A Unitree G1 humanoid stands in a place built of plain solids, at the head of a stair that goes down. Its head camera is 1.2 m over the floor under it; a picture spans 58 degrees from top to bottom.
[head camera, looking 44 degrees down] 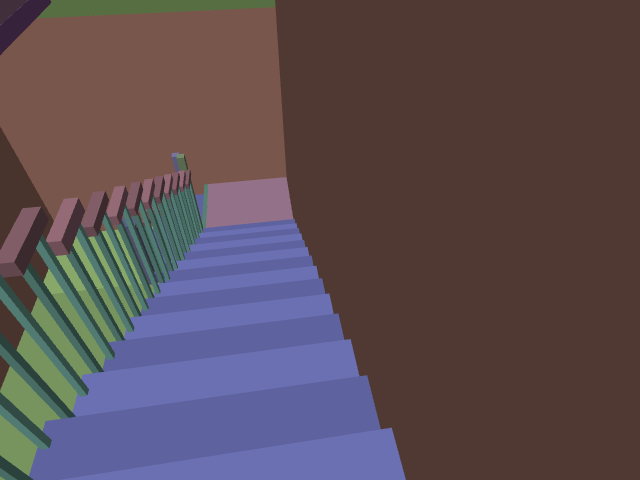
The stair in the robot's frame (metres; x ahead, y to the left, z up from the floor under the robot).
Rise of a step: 0.18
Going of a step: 0.28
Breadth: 1.19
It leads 9 degrees to the left of straight ahead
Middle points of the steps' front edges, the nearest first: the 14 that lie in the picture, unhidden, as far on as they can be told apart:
0.48 0.36 -0.18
0.76 0.40 -0.35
1.04 0.44 -0.53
1.31 0.49 -0.70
1.59 0.53 -0.88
1.87 0.57 -1.05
2.14 0.61 -1.23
2.42 0.66 -1.40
2.70 0.70 -1.58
2.97 0.74 -1.75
3.25 0.78 -1.93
3.53 0.83 -2.10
3.81 0.87 -2.28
4.08 0.91 -2.45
